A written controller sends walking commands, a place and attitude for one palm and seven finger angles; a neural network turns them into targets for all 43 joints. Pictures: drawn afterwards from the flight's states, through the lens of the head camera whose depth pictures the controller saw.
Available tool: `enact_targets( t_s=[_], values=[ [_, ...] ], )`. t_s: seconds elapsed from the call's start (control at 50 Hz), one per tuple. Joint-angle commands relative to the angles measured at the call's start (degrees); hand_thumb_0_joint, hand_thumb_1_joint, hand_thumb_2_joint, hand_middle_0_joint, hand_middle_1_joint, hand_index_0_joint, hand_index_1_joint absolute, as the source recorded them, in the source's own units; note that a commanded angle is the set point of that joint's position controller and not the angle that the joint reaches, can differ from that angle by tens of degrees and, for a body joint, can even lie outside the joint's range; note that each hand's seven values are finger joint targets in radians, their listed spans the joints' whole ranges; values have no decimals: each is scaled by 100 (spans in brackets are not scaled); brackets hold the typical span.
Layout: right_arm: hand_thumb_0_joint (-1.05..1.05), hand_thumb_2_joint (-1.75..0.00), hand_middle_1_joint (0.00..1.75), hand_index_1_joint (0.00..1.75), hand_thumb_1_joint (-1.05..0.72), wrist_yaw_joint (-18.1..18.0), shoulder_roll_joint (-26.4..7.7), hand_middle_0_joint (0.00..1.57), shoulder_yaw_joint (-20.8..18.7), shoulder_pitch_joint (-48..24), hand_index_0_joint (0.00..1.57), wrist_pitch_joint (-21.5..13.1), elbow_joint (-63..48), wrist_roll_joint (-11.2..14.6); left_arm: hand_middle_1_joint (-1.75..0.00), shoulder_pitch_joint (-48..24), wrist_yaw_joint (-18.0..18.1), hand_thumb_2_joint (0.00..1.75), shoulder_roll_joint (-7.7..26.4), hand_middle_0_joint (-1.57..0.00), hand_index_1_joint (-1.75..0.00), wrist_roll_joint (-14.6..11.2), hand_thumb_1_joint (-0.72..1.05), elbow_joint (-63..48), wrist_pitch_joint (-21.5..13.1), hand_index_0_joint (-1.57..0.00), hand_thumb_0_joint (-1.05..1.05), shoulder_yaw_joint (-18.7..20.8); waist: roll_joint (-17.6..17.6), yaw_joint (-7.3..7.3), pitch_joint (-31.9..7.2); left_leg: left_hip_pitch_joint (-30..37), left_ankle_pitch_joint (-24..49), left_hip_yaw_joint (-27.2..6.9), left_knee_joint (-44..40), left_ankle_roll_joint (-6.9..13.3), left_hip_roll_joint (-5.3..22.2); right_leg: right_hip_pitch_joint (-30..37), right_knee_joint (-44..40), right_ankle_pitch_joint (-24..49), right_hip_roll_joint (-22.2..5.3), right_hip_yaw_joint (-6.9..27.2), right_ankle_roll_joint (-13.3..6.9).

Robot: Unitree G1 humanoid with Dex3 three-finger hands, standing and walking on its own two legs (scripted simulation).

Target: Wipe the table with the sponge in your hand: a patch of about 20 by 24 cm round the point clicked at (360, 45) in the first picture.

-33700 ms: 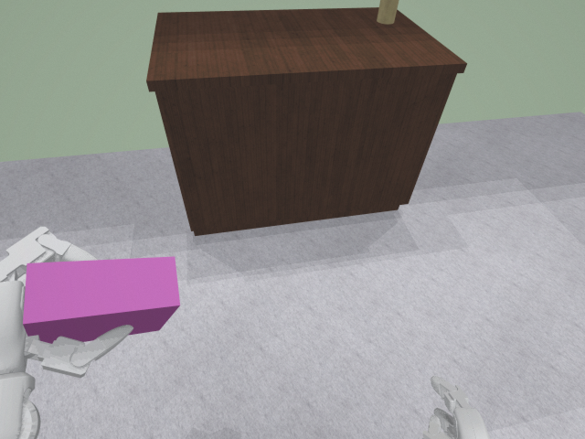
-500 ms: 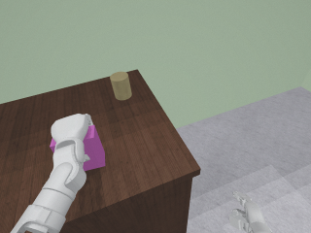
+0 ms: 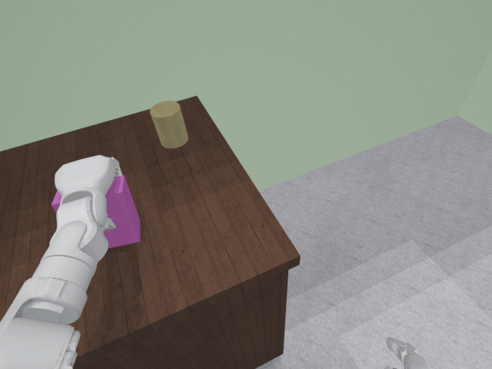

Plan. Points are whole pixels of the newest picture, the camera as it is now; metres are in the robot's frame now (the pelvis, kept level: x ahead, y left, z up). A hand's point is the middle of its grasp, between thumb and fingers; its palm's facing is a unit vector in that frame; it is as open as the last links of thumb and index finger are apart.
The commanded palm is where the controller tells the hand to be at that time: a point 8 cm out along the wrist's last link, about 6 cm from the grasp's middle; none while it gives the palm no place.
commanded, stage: wipe forward along the middle lane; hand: left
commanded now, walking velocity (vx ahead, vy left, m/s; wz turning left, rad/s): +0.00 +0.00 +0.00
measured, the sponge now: (105, 223) +0.35 +0.30 +0.04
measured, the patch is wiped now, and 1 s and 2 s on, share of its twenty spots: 1.00 1.00 1.00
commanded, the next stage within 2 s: slide back across to the first lane in 0.42 s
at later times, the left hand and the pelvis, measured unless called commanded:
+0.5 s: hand (90, 183) +0.41 +0.33 +0.09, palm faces -0.10 -0.02 -0.99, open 9.6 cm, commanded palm +0.39 +0.34 +0.13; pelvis +0.00 +0.01 +0.00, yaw +0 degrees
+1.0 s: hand (55, 186) +0.40 +0.39 +0.10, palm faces -0.04 -0.05 -1.00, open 9.6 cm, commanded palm +0.37 +0.38 +0.15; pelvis +0.02 +0.05 +0.00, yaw +0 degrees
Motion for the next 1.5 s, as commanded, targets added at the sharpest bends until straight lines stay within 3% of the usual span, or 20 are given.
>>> enact_targets(
  t_s=[0.0,0.18,0.2,0.28,0.34,0.38,0.46,0.48,0.5,0.58,0.64,0.76,0.78,0.92,0.96,1.08,1.14,1.22,1.4,1.48],
  values=[
    [0,-90,30,30,-90,-7,-668,20,-232,-635,20,-261,-804,10,-160,-1558,303,130,1694,-120,-160,315,10,83,-63,-120,0,558,-791,-6,-870,-545,73,198,-236,253,-209,1061,-643,260,-521,804,280],
    [0,-90,30,30,-90,40,-730,20,-276,-398,20,-209,-731,32,-160,-1837,333,130,2108,-120,-160,368,10,553,-363,-120,0,801,-693,-71,-1058,-772,237,184,-130,267,-201,1141,-535,819,-536,908,272],
    [0,-90,30,30,-90,40,-726,20,-273,-352,20,-198,-723,35,-160,-1882,337,130,2003,-120,-160,373,10,605,-388,-120,0,665,-761,-116,-1017,-774,203,226,-112,276,-192,1124,-540,795,-550,856,307],
    [0,-90,30,30,-90,38,-767,20,-281,-253,20,-181,-699,46,-160,-2208,346,130,2377,-120,-160,400,10,770,-511,-120,0,876,-649,-134,-1145,-876,209,203,-109,273,-194,1132,-520,823,-549,903,290],
    [0,-90,30,30,-90,56,-781,20,-287,-147,20,-168,-676,55,-160,-2389,382,130,2325,-120,-160,460,10,996,-571,-120,0,754,-660,-230,-1088,-893,142,250,-78,287,-162,973,-538,721,-549,794,326],
    [0,-90,30,30,-90,66,-775,20,-305,-123,20,-164,-702,50,-160,-2390,387,130,2361,-120,-160,447,10,1003,-629,-120,0,823,-521,-155,-1324,-862,286,229,-85,282,-169,1093,-489,957,-554,801,285],
    [0,-90,30,30,-90,67,-814,20,-312,8,20,-122,-639,55,-160,-2559,435,130,2465,-120,-160,450,10,1242,-672,-120,0,821,-681,-278,-1331,-940,254,276,-20,298,-146,1085,-501,1038,-572,794,337],
    [0,-90,30,30,-90,69,-802,20,-319,8,20,-115,-646,57,-160,-2534,414,130,2475,-120,-160,449,10,1213,-699,-120,0,877,-519,-205,-1449,-900,359,225,-84,288,-161,1093,-468,1114,-544,749,288],
    [0,-90,30,30,-90,79,-790,20,-333,33,20,-112,-658,48,-160,-2469,426,130,2265,-120,-160,451,10,1248,-716,-120,0,718,-657,-247,-1414,-838,371,269,-41,302,-139,1071,-461,1172,-556,695,321],
    [0,-90,30,30,-90,88,-796,20,-366,-24,20,-68,-714,36,-160,-2269,455,130,2677,-120,-160,392,10,834,-823,-120,0,1160,-446,-33,-1875,-607,709,237,-70,305,-167,1433,-357,1639,-552,728,261],
    [0,-90,30,30,-90,106,-801,20,-368,-64,20,-33,-745,51,-160,-2006,501,130,2715,-120,-160,371,10,752,-788,-120,0,1223,-613,-4,-1606,-594,656,266,-129,315,-175,1432,-389,1520,-536,649,292],
    [0,-90,30,30,-90,125,-785,20,-348,-309,20,-59,-822,72,-160,-1965,503,130,2793,-120,-160,344,10,213,-591,-120,0,1275,-416,72,-1375,-234,763,198,-338,334,-179,1351,-515,1161,-498,498,240],
    [0,-90,30,30,-90,131,-771,20,-332,-395,20,-69,-868,76,-160,-1985,470,130,2781,-120,-160,337,10,68,-569,-120,0,1276,-196,114,-1385,-156,919,134,-406,322,-184,1331,-508,1226,-487,454,188],
    [0,-90,30,30,-90,143,-751,20,-326,-467,20,-108,-920,75,-160,-1856,206,130,2184,-120,-160,220,10,-470,-367,-120,0,807,-199,-24,-1175,405,1214,-3,-498,281,-80,985,-617,1052,-397,166,152],
    [0,-90,30,30,-90,130,-760,20,-323,-481,20,-112,-915,61,-160,-1871,137,130,2192,-120,-160,242,10,-539,-351,-120,0,808,-268,-41,-1171,544,1354,-36,-498,264,-54,928,-637,1066,-379,121,134],
    [0,-90,30,30,-90,180,-701,20,-320,-537,20,-115,-985,-29,-160,-1704,66,130,2071,-120,-160,403,10,-1130,-421,-120,0,840,253,105,-1449,1054,2591,-284,-414,33,29,815,-523,1414,-338,6,-7],
    [0,-90,30,30,-90,235,-706,20,-333,-517,20,-84,-985,-78,-160,-1170,127,130,2113,-120,-160,352,10,-1265,-394,-120,0,1036,-31,178,-1575,1133,3091,-305,-320,-52,60,994,-481,1724,-336,8,32],
    [0,-90,30,30,-90,274,-712,20,-310,-617,20,-70,-987,-115,-160,-891,186,130,2235,-120,-160,256,10,-1522,-281,-120,0,1252,-63,263,-1644,1152,3561,-306,-314,-118,84,1187,-453,2037,-363,18,52],
    [0,-90,30,30,-90,406,-652,20,-289,-851,20,-121,-1118,-99,-160,-61,-29,130,1219,-120,-160,129,10,-2301,109,-120,0,472,-82,164,-1420,1405,3670,-508,-273,-134,179,963,-515,1701,-350,-45,91],
    [0,-90,30,30,-90,380,-670,20,-249,-957,20,-120,-1135,-96,-160,61,-73,130,1324,-120,-160,62,10,-2454,194,-120,0,585,-151,194,-1339,1220,3178,-460,-365,-93,125,1098,-547,1607,-334,-11,47]
  ],
)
